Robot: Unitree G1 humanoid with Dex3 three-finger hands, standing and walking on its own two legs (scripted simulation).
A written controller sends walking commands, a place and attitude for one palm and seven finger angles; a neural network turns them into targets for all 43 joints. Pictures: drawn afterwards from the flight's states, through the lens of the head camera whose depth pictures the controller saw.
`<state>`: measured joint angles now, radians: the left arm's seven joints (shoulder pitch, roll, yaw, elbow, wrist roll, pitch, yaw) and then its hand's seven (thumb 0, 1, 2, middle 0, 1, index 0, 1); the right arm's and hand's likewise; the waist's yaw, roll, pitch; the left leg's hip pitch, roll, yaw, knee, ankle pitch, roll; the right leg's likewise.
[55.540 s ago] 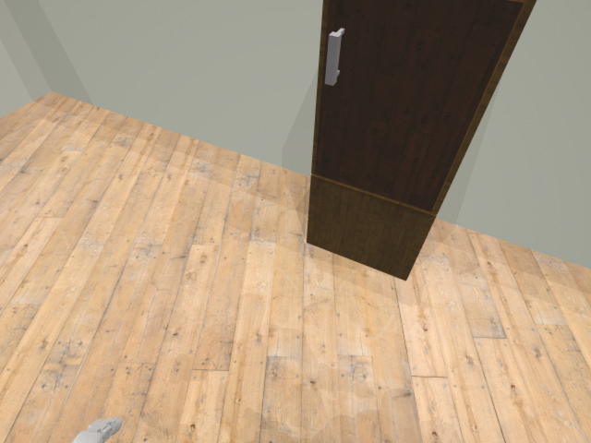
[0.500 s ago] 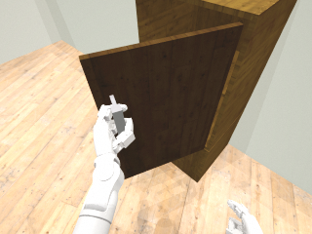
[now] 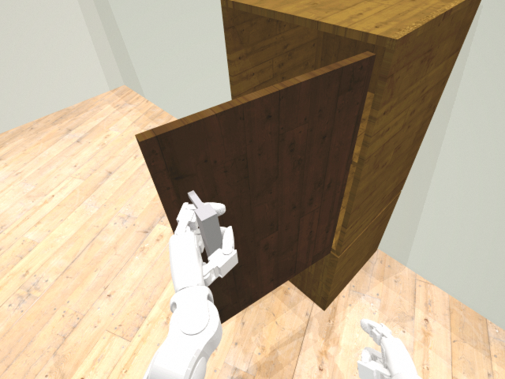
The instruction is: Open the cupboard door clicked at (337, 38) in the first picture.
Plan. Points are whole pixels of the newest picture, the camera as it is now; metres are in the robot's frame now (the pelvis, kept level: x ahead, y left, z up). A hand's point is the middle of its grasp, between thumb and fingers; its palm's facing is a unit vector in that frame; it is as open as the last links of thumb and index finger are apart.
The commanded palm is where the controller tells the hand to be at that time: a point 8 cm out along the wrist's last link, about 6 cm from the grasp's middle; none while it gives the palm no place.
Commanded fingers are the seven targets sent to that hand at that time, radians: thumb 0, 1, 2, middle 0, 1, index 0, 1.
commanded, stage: open thumb and fingers to let go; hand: left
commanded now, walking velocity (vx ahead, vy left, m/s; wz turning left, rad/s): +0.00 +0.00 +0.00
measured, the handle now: (205, 228) +0.32 +0.09 +0.10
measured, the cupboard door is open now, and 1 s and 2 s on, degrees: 79 77 78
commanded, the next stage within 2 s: slide the hand sideways off the handle in 0.72 s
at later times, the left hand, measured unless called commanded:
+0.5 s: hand (210, 252) +0.27 +0.07 +0.11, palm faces +0.29 -0.96 +0.02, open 13.6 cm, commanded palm +0.23 +0.11 +0.10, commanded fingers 0.00 -0.50 0.30 -0.22 -0.75 -0.22 -0.75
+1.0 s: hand (208, 271) +0.25 +0.08 +0.10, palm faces -0.17 -0.99 -0.03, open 16.4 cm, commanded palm +0.23 +0.11 +0.10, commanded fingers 0.00 -0.50 0.30 -0.15 -0.30 -0.15 -0.30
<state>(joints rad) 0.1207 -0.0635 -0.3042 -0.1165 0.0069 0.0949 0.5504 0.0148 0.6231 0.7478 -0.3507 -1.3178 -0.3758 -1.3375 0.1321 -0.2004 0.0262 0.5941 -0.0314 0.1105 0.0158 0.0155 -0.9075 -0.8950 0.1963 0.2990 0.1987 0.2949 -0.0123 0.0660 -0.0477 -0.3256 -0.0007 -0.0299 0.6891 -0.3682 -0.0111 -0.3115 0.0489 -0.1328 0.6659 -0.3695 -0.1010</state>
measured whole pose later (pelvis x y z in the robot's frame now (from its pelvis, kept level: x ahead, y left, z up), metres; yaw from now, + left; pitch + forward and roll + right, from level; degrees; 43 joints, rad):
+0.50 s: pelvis -0.01 +0.01 +0.00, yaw +0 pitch +0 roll +0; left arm 0.12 -0.08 -0.27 -0.06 0.03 -0.02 0.53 0.00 -0.39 0.34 -0.29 -1.12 -0.29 -1.12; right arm 0.16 -0.19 0.02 0.57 -0.02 0.07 -0.01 0.02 -0.91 -0.90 0.20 0.30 0.20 0.29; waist 0.00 0.05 -0.04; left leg -0.33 -0.02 -0.02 0.66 -0.34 0.00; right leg -0.32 0.03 -0.12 0.65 -0.34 -0.08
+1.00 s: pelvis -0.01 +0.05 +0.00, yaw -2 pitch +0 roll -1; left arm 0.11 0.04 -0.32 -0.08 -0.02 -0.04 0.14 -0.01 -0.49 0.30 -0.17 -0.34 -0.12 -0.31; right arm 0.21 -0.20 0.04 0.50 0.02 0.09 0.01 0.02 -0.91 -0.89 0.20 0.30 0.20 0.30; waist 0.01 0.06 -0.05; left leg -0.36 -0.05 0.02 0.73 -0.37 0.06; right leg -0.35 0.00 -0.08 0.71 -0.36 -0.04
